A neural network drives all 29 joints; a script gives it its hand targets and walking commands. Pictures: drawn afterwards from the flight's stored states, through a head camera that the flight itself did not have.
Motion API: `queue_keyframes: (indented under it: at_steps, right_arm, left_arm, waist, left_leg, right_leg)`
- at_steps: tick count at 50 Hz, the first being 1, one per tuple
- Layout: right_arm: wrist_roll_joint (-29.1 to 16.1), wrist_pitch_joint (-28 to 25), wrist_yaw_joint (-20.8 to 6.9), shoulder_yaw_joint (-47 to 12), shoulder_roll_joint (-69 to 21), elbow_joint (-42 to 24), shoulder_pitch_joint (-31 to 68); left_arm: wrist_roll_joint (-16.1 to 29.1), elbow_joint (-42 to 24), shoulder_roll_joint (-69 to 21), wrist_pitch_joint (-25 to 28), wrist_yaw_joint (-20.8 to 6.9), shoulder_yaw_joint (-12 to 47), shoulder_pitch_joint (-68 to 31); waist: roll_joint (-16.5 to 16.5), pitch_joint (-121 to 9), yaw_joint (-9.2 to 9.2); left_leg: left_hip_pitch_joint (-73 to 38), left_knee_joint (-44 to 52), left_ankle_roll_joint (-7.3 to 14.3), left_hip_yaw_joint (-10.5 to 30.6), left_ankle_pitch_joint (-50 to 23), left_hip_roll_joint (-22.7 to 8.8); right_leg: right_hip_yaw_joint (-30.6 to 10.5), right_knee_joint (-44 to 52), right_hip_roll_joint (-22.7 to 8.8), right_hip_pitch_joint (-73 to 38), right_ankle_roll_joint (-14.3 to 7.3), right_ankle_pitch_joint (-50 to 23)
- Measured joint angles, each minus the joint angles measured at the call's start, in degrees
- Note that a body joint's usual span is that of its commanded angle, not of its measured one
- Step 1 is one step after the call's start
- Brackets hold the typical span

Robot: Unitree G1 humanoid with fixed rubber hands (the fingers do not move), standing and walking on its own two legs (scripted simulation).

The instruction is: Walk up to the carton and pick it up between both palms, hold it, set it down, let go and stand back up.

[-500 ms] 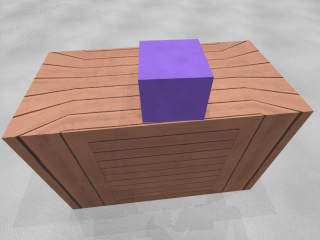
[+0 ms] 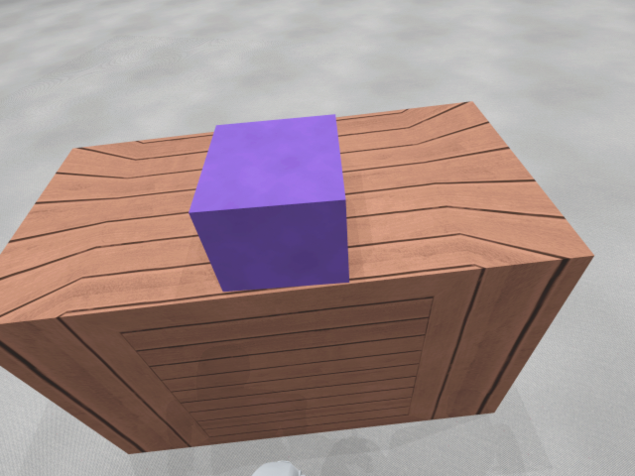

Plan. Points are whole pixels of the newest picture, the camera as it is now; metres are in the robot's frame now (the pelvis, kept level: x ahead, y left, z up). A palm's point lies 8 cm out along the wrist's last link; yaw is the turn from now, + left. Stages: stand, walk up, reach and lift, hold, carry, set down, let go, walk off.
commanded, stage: walk up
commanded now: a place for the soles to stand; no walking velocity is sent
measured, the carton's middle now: (280, 201) +0.57 +0.10 +0.04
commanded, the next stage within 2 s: stand in 1.98 s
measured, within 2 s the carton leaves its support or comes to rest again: neither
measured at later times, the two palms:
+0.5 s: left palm out of the picture +0.10 +0.26 -0.15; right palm (481, 403) +0.27 -0.20 -0.14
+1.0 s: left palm (120, 448) +0.21 +0.33 -0.12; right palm (476, 384) +0.30 -0.20 -0.13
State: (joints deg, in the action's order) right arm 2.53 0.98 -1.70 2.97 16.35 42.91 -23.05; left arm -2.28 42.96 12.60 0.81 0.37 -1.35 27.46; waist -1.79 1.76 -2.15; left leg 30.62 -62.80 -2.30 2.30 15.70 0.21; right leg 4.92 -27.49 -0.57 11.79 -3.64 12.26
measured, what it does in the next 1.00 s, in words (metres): walks ahead: left foot, then right foot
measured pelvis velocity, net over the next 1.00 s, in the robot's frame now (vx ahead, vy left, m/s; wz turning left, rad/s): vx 0.14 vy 0.05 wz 0.10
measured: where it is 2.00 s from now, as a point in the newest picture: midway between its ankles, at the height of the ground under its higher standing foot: outside the picture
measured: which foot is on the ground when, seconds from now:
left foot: up 0.00-0.36, down 0.38-0.68, up 0.70-0.96, down 0.98-1.00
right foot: down 0.00-0.38, up 0.40-0.62, down 0.64-1.00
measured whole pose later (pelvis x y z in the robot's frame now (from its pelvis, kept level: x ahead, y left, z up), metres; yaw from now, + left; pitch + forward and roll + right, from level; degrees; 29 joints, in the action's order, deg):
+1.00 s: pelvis +0.14 +0.05 -0.02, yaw +6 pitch -3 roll +1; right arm 0.5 3.4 -0.8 2.3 16.4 41.5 -7.8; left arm -1.2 34.3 17.6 -1.8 1.4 -2.6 14.9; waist 1.4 11.9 -1.5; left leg 16.2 -36.5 -1.6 -1.0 16.6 -0.8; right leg -1.0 -40.5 -6.0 20.2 3.3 17.3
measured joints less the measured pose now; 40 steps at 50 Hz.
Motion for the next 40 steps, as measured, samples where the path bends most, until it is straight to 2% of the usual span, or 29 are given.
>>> queue_keyframes:
  at_steps: [3, 7, 11, 16, 19, 20, 21, 24, 26, 29, 31, 32, 33, 35, 37, 40]
  right_arm:
    - [-0.1, -0.2, -0.6, 0.3, 0.0, -0.1, 0.8]
    - [-0.2, 0.7, -0.9, 0.6, 0.0, 1.1, 1.1]
    - [-0.1, 1.0, -0.4, 0.5, -0.7, 2.4, 1.4]
    - [-0.1, 0.3, 0.4, -0.8, -2.7, 3.3, 4.1]
    - [0.0, -0.5, 1.0, -1.5, -4.1, 2.5, 6.5]
    - [0.2, -1.1, 1.4, -1.5, -4.8, 2.3, 7.8]
    - [0.2, -1.5, 1.7, -1.7, -5.2, 1.7, 9.0]
    - [-1.3, -1.1, 2.7, -2.1, -5.1, 0.3, 11.3]
    - [-1.6, -0.2, 3.1, -2.0, -4.6, 0.0, 12.1]
    - [-1.3, 0.5, 3.2, -1.8, -3.2, 0.2, 13.0]
    - [-1.3, 1.1, 3.0, -1.8, -2.3, 0.3, 13.7]
    - [-1.3, 1.5, 2.8, -2.0, -1.9, 0.2, 14.0]
    - [-1.6, 1.8, 2.7, -2.1, -1.2, 0.4, 14.5]
    - [-1.7, 2.7, 2.3, -2.1, -0.1, 0.7, 14.9]
    - [-2.0, 4.0, 2.1, -1.9, 0.2, 0.5, 15.0]
    - [-1.5, 4.4, 2.0, -1.5, 0.9, 0.0, 15.7]
  left_arm:
    - [-0.3, 0.9, -0.5, 0.9, 0.3, 0.2, 1.0]
    - [-0.7, 1.6, -0.8, 1.5, 0.7, 0.1, 2.0]
    - [-0.7, 2.1, -0.9, 1.4, 1.0, 0.1, 2.5]
    - [-0.1, 1.3, -0.8, 0.7, 0.7, 0.8, 2.3]
    - [0.5, 0.6, -0.3, 0.0, 0.5, 1.5, 2.6]
    - [0.8, 0.9, 0.1, -0.3, 0.5, 1.6, 2.1]
    - [1.0, 1.0, 0.2, -0.9, 0.5, 1.7, 1.3]
    - [1.1, 0.0, -0.2, -2.5, 1.0, 1.8, -0.8]
    - [1.2, -0.9, -0.1, -2.9, 0.8, 1.7, -2.6]
    - [1.5, -3.0, 0.0, -2.0, 0.7, 1.4, -5.3]
    - [1.8, -4.4, 0.4, -0.9, 0.8, 1.1, -6.5]
    - [1.9, -5.0, 0.7, -0.3, 1.0, 1.0, -6.9]
    - [1.9, -4.9, 0.5, 0.1, 1.3, 0.9, -7.7]
    - [1.4, -5.3, 0.2, 0.0, 1.5, 1.1, -8.7]
    - [1.2, -6.0, 0.9, -0.4, 1.6, 1.1, -9.4]
    - [0.9, -6.6, 1.7, -0.6, 2.0, 0.5, -11.0]
  waist:
    - [-0.8, 0.2, 0.14]
    - [-1.5, 0.5, 0.26]
    - [-1.3, 1.3, 0.30]
    - [-0.2, 3.5, -0.07]
    - [1.5, 4.2, -0.97]
    - [3.1, 4.9, -0.68]
    - [3.8, 5.8, -0.19]
    - [3.5, 7.0, 1.06]
    - [3.2, 6.8, 1.51]
    - [2.0, 6.3, 2.21]
    - [1.7, 6.1, 2.36]
    - [1.6, 6.1, 2.47]
    - [0.4, 6.6, 2.69]
    - [-1.6, 6.3, 3.05]
    - [-1.0, 5.5, 2.09]
    - [-0.1, 6.4, 1.54]
  left_leg:
    - [1.4, 3.4, -0.4, 1.3, -5.6, 0.1]
    - [1.7, 8.8, -0.7, 2.0, -8.0, -0.5]
    - [0.3, 14.5, 0.1, 0.3, -8.0, -1.6]
    - [-4.1, 23.3, 2.4, -3.5, -8.1, -2.1]
    - [-9.2, 29.1, 4.4, -5.3, -6.3, -0.5]
    - [-9.6, 28.8, 4.6, -5.9, -3.8, 0.6]
    - [-9.3, 27.1, 4.5, -6.0, -2.5, 1.1]
    - [-10.1, 24.6, 4.7, -5.9, -1.0, 0.7]
    - [-11.5, 25.8, 5.1, -6.2, -0.9, 0.5]
    - [-12.5, 27.3, 4.9, -6.2, -1.1, 0.2]
    - [-12.4, 26.6, 4.2, -6.6, -0.5, 0.2]
    - [-12.1, 25.4, 3.8, -6.7, 0.2, 0.2]
    - [-12.0, 23.7, 3.4, -6.2, 1.3, -0.5]
    - [-11.2, 20.4, 2.8, -4.6, 5.0, -1.3]
    - [-9.0, 13.0, 2.0, -3.7, 11.9, 0.1]
    - [-6.8, 4.3, 0.6, -1.9, 14.8, 1.2]
  right_leg:
    - [1.0, 2.9, 0.8, -2.2, -0.2, 0.0]
    - [2.5, 4.9, 1.3, -4.9, -0.5, 1.1]
    - [4.0, 4.9, 1.0, -7.2, -0.2, 3.7]
    - [6.1, 0.5, 0.2, -8.4, 0.7, 9.2]
    - [5.7, -6.8, -1.1, -6.7, 1.5, 14.6]
    - [4.7, -12.0, -2.6, -4.6, 1.7, 16.4]
    - [2.6, -18.6, -2.7, -2.1, 2.1, 17.8]
    - [-2.0, -35.5, -0.9, 4.8, 3.4, 20.5]
    - [-3.7, -39.2, -0.8, 8.5, 4.2, 19.9]
    - [-4.8, -30.2, -1.8, 9.9, 4.9, 18.5]
    - [-5.1, -19.9, -2.6, 8.7, 5.0, 12.6]
    - [-5.0, -14.2, -2.9, 7.4, 4.9, 7.2]
    - [-4.2, -12.4, -2.3, 6.3, 4.6, 4.9]
    - [-3.1, -12.4, -1.3, 5.7, 4.1, 5.7]
    - [-4.2, -12.3, -1.9, 6.4, 3.8, 6.5]
    - [-5.2, -9.7, -3.0, 6.3, 4.1, 4.9]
